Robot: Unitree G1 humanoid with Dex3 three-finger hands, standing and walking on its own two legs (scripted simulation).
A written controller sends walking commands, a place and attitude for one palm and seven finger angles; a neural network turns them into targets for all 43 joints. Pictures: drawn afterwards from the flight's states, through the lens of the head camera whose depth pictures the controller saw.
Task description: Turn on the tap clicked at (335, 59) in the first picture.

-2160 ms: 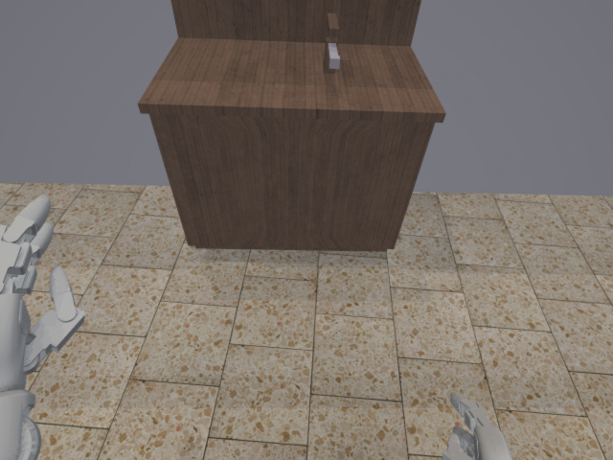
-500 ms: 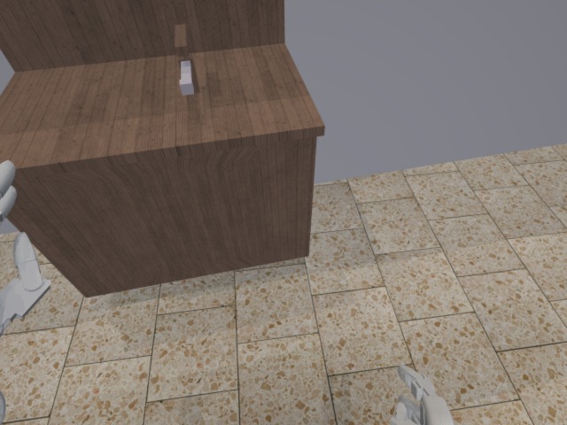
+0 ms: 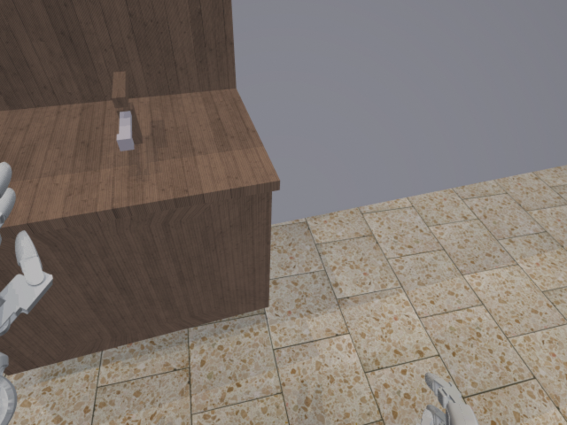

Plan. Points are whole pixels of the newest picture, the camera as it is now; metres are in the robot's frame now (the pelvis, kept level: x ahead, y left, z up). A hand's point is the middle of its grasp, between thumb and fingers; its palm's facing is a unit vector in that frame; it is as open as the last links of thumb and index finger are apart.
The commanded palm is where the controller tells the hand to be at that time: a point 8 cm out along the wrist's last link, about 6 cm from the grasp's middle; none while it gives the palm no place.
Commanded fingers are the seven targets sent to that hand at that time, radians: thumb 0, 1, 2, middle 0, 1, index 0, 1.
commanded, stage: take the last steps up to it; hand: left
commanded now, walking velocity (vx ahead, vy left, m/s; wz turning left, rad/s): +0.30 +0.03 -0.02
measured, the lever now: (125, 141) +0.65 +0.37 +0.05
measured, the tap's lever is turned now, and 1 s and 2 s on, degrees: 0 0 0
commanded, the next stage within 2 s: come to a stop and stand still in 0.74 s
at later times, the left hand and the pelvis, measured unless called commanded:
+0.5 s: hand (160, 206) +0.33 +0.18 +0.18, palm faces +0.38 -0.79 -0.47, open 7.4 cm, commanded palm +0.28 +0.22 +0.18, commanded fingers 0.00 0.90 0.90 -0.20 -0.30 -0.20 -0.30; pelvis +0.12 -0.06 +0.01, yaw +0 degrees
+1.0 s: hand (179, 159) +0.43 +0.18 +0.17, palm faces +0.40 -0.78 -0.48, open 7.4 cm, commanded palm +0.38 +0.22 +0.18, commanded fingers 0.00 0.90 0.90 -0.20 -0.30 -0.20 -0.30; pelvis +0.22 -0.06 -0.01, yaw +0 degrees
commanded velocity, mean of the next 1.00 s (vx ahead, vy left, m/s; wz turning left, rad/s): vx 0.16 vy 0.06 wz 0.01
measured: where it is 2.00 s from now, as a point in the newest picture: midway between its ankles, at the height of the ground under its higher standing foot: outside the picture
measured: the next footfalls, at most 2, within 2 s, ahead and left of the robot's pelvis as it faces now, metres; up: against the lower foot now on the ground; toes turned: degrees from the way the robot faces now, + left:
right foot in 0.20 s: +0.15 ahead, -0.14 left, +0.00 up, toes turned -10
left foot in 0.64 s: +0.25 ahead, +0.08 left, +0.00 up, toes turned +9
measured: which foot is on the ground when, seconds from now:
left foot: down 0.00-0.22, up 0.24-0.62, down 0.64-0.98, up 1.00-1.00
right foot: up 0.00-0.18, down 0.20-0.66, up 0.68-0.94, down 0.96-1.00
